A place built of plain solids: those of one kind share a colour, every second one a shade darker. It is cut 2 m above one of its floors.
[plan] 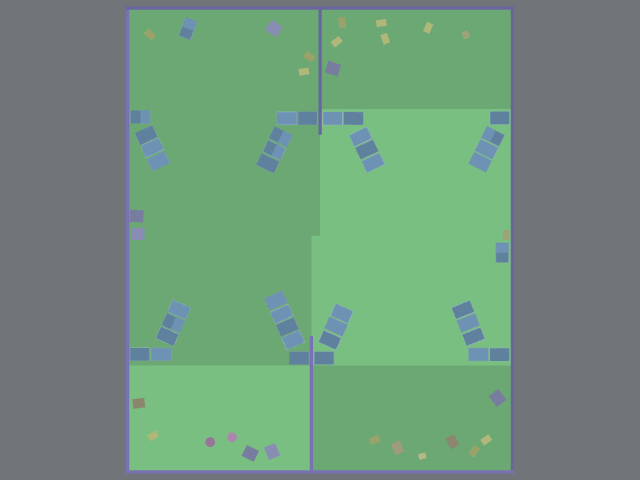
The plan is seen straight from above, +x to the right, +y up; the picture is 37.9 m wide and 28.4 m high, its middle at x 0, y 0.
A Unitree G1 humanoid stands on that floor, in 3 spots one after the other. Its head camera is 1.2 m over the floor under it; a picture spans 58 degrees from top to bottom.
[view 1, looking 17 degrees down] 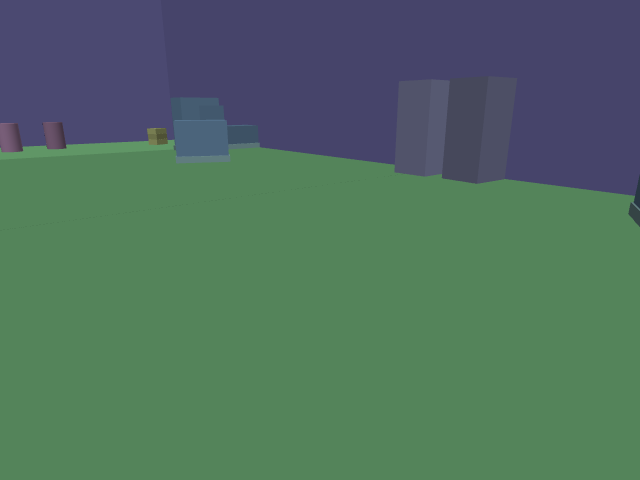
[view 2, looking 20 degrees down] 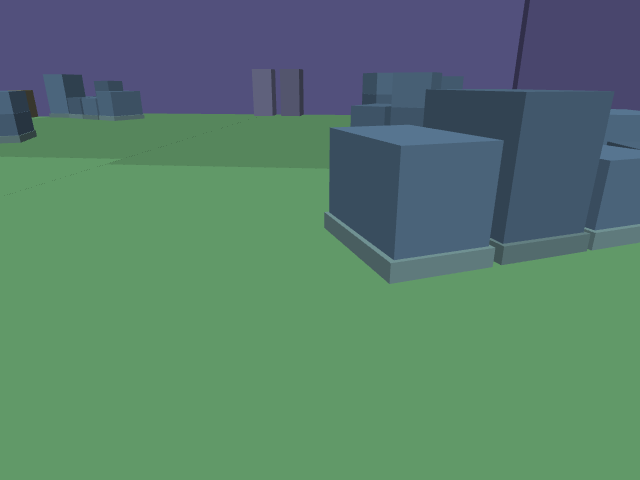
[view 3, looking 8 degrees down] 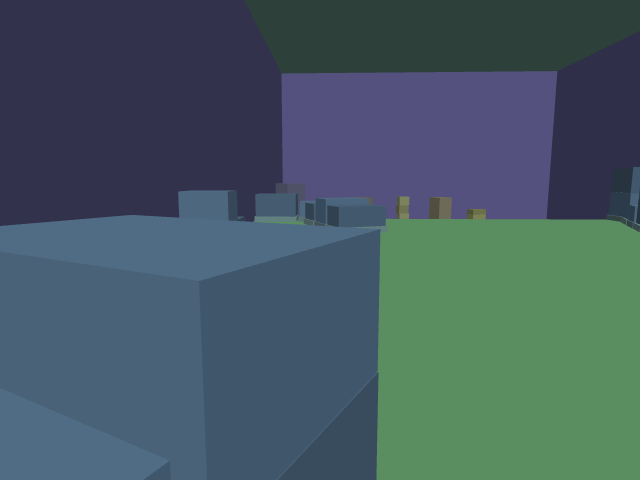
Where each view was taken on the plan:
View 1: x -3.98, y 5.62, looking -129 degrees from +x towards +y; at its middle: floor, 4.10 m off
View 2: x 6.37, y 4.29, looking -174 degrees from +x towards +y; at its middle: floor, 3.51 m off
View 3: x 8.94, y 5.82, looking -88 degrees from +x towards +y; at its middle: load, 1.08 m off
